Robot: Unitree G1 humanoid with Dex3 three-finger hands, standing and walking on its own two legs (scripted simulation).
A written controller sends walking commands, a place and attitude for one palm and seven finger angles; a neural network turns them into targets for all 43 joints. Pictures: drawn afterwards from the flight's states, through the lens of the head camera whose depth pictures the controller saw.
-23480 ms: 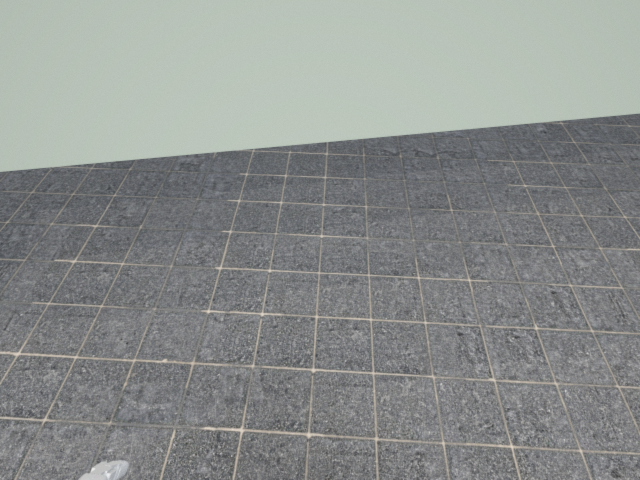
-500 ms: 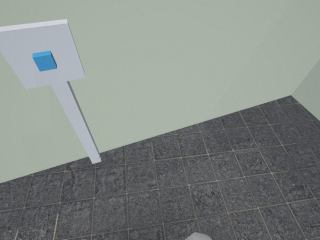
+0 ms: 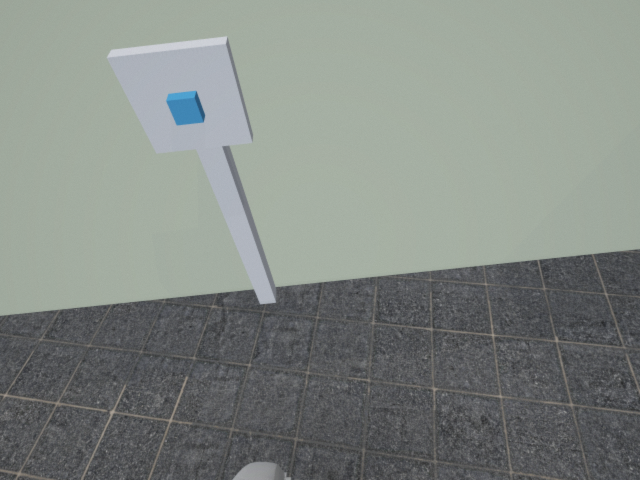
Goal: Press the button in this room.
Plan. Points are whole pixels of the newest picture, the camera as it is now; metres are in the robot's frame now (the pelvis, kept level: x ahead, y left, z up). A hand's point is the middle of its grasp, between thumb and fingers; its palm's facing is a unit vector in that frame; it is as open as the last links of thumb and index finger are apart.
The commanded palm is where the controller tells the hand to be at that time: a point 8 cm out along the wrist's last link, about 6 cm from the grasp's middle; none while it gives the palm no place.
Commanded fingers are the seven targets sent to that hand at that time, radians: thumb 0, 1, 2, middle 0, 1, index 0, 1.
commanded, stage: take the last steps up to it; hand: left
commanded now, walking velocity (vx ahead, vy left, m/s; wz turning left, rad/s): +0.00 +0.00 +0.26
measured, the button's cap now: (186, 107) +0.74 +0.30 +0.07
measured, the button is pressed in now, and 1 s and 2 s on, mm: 0 0 0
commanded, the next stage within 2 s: come to a stop and stand still in 0.94 s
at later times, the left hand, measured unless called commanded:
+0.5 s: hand out of the picture +0.03 +0.23 -0.18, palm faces +0.14 -0.97 -0.19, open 7.4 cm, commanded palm none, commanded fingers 0.00 0.90 0.90 -0.20 -0.30 -0.20 -0.30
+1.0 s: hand (211, 467) +0.16 +0.19 -0.18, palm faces +0.18 -0.97 -0.15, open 7.3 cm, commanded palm none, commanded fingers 0.00 0.90 0.90 -0.20 -0.30 -0.20 -0.30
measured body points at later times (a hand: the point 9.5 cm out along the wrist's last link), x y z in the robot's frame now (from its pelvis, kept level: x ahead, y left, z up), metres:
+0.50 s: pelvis +0.04 +0.04 +0.00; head +0.05 +0.04 +0.45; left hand +0.02 +0.28 -0.16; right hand +0.07 -0.20 -0.16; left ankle -0.06 +0.14 -0.74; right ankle +0.11 -0.09 -0.70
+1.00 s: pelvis +0.20 +0.03 +0.00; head +0.22 +0.04 +0.45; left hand +0.16 +0.25 -0.16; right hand +0.29 -0.19 -0.15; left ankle +0.26 +0.16 -0.72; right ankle +0.16 -0.09 -0.74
